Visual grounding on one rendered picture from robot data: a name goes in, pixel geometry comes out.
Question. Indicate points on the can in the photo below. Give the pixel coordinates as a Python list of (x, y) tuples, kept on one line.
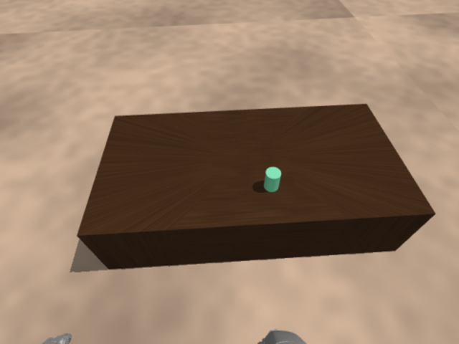
[(272, 179)]

